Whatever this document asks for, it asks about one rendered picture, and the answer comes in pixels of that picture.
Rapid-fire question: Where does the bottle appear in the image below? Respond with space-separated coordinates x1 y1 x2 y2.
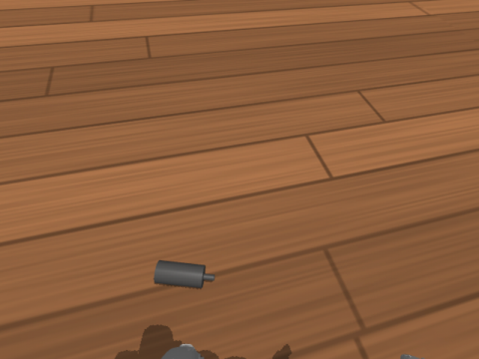
154 260 215 288

